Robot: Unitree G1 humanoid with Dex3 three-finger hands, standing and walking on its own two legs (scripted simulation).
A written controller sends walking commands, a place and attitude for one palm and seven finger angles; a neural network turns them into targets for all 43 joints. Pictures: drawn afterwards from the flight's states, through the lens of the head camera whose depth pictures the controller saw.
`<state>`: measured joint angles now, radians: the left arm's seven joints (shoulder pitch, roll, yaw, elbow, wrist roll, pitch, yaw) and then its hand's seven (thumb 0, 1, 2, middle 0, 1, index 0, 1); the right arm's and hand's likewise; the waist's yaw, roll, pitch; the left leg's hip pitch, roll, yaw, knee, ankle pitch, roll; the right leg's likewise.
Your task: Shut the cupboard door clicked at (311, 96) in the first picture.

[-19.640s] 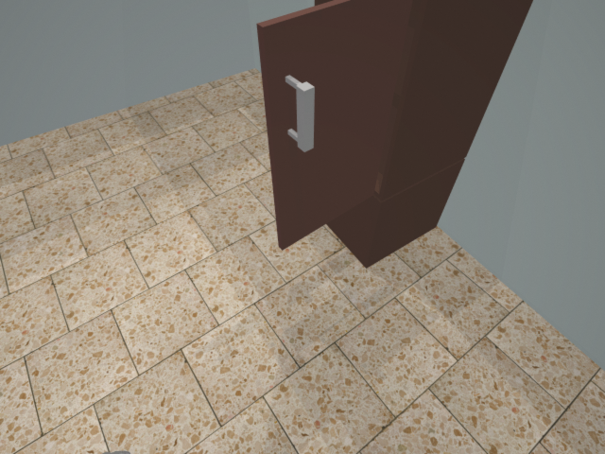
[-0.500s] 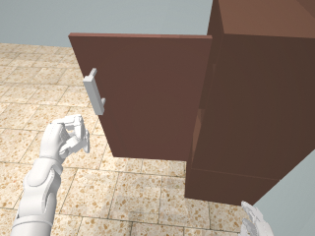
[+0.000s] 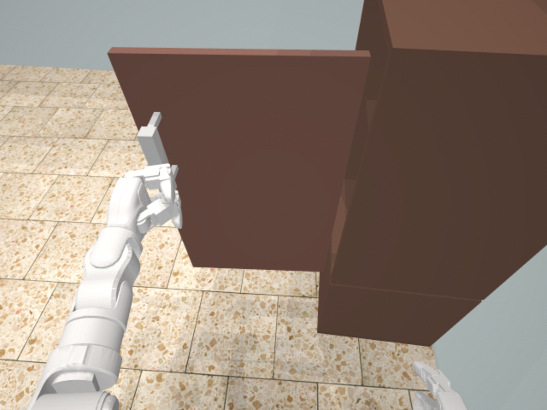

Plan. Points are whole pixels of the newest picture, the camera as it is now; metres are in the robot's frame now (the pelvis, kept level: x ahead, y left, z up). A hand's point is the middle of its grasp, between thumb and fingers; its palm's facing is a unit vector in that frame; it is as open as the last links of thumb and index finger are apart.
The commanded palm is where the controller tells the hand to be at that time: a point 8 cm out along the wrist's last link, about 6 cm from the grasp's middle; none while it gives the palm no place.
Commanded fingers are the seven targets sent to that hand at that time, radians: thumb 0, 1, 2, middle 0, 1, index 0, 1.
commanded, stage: bring the fist close to the handle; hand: left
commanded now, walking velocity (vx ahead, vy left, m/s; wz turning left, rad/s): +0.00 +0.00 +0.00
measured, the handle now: (162, 155) +0.48 +0.20 +0.11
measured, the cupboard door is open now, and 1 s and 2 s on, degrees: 94 89 76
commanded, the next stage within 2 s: push the door shut along its arc in 0.32 s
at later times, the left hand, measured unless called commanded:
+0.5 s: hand (167, 205) +0.37 +0.17 +0.11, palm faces +0.00 -1.00 -0.04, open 3.1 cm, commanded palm +0.36 +0.22 +0.11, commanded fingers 0.00 0.90 0.90 -1.30 -1.50 -1.30 -1.50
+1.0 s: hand (173, 170) +0.44 +0.17 +0.11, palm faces -0.13 -0.99 -0.02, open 3.2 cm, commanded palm +0.43 +0.21 +0.11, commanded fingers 0.00 0.90 0.90 -1.30 -1.50 -1.30 -1.50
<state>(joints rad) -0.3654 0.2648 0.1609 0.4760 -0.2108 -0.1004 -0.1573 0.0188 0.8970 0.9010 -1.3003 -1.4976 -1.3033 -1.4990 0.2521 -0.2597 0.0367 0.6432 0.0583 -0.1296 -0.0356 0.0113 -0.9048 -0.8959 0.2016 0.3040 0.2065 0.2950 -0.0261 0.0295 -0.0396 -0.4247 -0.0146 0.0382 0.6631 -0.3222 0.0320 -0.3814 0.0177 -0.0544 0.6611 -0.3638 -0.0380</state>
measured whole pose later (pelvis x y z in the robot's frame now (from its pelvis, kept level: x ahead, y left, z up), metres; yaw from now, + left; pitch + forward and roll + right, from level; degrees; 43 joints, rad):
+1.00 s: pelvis -0.01 +0.00 -0.01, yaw +1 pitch +9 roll -1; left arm -0.75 0.41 0.22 0.98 -0.22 -0.25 -0.35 0.02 0.90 0.90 -1.32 -1.50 -1.33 -1.50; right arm 0.35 -0.29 0.02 0.69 0.06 -0.06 -0.04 0.01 -0.91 -0.90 0.20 0.30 0.21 0.29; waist -0.08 0.02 -0.05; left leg -0.55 -0.01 0.02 0.72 -0.33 0.04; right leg -0.50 0.02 -0.07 0.70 -0.37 -0.04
